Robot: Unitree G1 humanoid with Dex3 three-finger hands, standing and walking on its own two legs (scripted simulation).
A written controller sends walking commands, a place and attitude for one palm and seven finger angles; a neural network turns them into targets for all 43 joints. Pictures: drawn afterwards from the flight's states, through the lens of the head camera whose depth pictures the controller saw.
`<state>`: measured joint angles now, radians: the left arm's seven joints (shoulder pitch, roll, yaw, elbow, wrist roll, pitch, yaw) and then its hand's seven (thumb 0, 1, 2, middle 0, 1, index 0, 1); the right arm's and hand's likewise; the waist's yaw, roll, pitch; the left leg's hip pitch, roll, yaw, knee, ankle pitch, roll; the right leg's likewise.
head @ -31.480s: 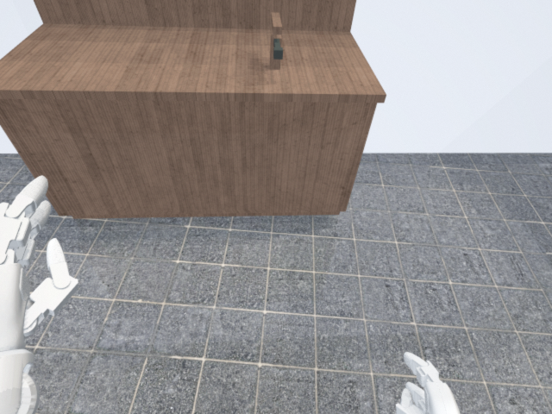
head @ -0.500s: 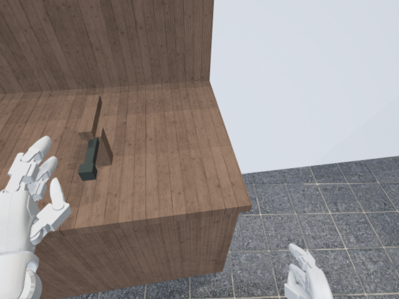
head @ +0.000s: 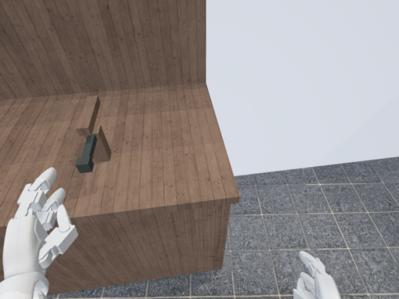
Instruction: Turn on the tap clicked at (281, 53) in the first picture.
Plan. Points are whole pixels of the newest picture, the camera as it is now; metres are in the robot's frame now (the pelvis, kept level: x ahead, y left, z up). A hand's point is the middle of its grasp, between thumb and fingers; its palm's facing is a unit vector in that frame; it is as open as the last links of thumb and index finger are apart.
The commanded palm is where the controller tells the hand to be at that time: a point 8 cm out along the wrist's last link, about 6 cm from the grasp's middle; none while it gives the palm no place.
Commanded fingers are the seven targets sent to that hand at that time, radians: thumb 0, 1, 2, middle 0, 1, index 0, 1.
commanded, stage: turn the palm inward beside the body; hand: left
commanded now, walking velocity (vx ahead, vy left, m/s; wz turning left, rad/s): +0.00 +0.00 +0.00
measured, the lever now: (85, 164) +0.37 +0.33 +0.06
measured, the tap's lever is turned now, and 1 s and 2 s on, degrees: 0 0 0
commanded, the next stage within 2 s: reach beside the lever's end, fingers flat in 0.52 s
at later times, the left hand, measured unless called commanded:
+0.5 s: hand (82, 235) +0.18 +0.21 +0.13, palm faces +0.47 -0.87 -0.15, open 7.4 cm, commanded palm +0.12 +0.25 +0.15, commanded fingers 0.00 0.90 0.90 -0.20 -0.30 -0.20 -0.30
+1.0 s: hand (72, 220) +0.20 +0.25 +0.11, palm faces +0.44 -0.89 -0.12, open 7.4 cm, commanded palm +0.16 +0.29 +0.13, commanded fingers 0.00 0.90 0.90 -0.20 -0.30 -0.20 -0.30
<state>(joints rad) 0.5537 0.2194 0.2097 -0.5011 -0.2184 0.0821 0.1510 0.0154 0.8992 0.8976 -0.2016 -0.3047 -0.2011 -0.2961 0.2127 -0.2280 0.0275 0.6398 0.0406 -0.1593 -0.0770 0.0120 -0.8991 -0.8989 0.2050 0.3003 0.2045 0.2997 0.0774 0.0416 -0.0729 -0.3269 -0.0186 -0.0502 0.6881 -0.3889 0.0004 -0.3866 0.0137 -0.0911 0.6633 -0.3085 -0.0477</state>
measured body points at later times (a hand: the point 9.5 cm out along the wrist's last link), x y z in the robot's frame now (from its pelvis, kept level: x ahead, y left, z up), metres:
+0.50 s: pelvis +0.00 -0.02 -0.01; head +0.00 -0.04 +0.44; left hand +0.14 +0.25 +0.14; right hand +0.20 -0.24 -0.09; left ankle -0.02 +0.12 -0.72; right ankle +0.03 -0.09 -0.72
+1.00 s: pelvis +0.02 +0.02 +0.00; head +0.03 +0.01 +0.45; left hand +0.17 +0.29 +0.12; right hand +0.21 -0.20 -0.08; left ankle -0.02 +0.12 -0.72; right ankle +0.03 -0.09 -0.72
